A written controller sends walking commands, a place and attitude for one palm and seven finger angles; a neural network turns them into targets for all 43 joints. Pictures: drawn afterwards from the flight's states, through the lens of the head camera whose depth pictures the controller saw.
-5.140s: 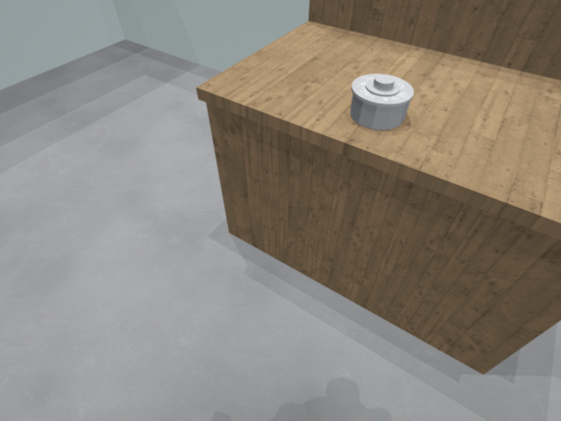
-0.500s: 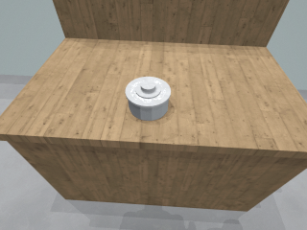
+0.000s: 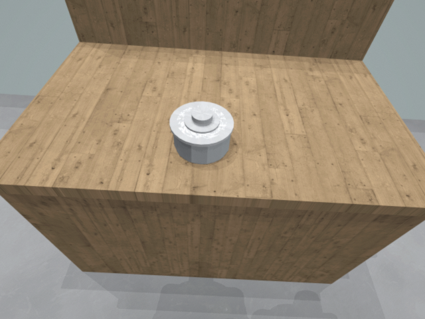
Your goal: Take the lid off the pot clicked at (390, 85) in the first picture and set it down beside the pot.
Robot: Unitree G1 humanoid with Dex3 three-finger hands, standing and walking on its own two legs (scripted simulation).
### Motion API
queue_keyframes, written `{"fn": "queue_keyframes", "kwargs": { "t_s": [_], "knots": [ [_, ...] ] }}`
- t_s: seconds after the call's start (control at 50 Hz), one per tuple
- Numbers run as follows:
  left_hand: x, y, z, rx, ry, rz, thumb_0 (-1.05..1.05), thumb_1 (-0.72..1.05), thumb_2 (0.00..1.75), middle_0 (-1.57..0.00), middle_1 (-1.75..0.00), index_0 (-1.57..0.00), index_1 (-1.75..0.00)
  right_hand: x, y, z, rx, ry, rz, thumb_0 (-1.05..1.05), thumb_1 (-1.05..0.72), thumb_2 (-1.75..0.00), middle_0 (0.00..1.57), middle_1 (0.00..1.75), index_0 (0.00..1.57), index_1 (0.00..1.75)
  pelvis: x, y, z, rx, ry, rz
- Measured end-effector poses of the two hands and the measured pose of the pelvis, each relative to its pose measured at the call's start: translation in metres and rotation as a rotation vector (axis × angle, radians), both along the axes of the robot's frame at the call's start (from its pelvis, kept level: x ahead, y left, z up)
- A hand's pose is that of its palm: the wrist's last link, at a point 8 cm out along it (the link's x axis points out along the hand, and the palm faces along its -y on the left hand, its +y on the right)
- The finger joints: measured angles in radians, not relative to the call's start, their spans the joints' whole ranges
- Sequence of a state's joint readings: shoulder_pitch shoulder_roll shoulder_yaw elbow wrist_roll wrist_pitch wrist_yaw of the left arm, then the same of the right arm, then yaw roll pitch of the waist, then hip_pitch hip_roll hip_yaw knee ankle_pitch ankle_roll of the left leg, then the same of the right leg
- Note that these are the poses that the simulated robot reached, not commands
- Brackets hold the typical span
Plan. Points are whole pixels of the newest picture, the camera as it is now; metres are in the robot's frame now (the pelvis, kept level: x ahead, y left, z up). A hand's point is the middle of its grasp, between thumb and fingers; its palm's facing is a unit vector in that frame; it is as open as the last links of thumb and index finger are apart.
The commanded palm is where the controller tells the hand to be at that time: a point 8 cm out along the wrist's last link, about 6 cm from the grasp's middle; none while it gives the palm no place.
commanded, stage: look again from close up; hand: left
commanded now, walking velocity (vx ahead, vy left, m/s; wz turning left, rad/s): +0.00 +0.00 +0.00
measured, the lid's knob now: (202, 115) +0.54 +0.06 +0.07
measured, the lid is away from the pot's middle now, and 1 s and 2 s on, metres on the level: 0.00 0.00 0.00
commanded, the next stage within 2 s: lift the closed hand beside the body in 1.08 s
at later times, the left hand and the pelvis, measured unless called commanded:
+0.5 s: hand out of the picture -0.03 +0.13 -0.18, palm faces +0.03 -0.99 -0.15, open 7.4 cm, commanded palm none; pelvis +0.00 -0.03 +0.00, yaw +0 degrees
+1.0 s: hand out of the picture -0.02 +0.11 -0.18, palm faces +0.02 -0.99 -0.14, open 7.4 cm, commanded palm none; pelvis -0.01 -0.04 +0.00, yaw +0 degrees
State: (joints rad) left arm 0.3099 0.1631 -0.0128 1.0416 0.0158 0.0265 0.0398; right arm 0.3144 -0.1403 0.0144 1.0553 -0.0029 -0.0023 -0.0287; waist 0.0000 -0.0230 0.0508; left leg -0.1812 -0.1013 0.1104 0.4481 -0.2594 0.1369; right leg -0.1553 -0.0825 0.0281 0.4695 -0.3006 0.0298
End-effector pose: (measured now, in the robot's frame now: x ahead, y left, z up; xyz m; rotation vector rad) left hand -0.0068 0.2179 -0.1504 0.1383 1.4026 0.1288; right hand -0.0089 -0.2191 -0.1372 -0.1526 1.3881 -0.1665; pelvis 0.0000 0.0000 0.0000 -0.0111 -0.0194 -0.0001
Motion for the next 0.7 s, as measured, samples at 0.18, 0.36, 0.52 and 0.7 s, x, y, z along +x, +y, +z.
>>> {"fn": "queue_keyframes", "kwargs": {
  "t_s": [0.18,0.36,0.52,0.7],
  "knots": [
    [-0.013,-0.016,0.001,-0.014,0.017,0.015,0.01,0.91,0.9,-0.2,-0.29,-0.2,-0.3,0.0,-0.01,0.0,0.004,-0.002,-0.002,0.01,-0.92,-0.9,0.2,0.3,0.2,0.3,-0.003,-0.009,0.001,0.003,0.0,0.003],
    [-0.024,-0.032,0.001,-0.026,0.034,0.027,0.01,0.91,0.9,-0.2,-0.29,-0.2,-0.3,0.008,-0.024,0.002,-0.006,-0.021,0.002,0.01,-0.92,-0.9,0.2,0.3,0.2,0.3,-0.003,-0.02,0.002,0.004,0.0,0.005],
    [-0.027,-0.042,0.002,-0.028,0.035,0.03,0.01,0.91,0.9,-0.2,-0.29,-0.2,-0.3,0.01,-0.033,0.002,-0.007,-0.029,0.003,0.01,-0.93,-0.9,0.2,0.3,0.2,0.3,-0.004,-0.028,0.003,0.004,-0.005,0.006],
    [-0.025,-0.049,0.003,-0.026,0.025,0.023,0.0,0.91,0.9,-0.2,-0.29,-0.2,-0.3,0.003,-0.037,0.001,0.003,-0.013,-0.006,0.01,-0.93,-0.9,0.2,0.3,0.2,0.3,-0.005,-0.035,0.003,0.003,-0.006,0.006]
  ]
}}
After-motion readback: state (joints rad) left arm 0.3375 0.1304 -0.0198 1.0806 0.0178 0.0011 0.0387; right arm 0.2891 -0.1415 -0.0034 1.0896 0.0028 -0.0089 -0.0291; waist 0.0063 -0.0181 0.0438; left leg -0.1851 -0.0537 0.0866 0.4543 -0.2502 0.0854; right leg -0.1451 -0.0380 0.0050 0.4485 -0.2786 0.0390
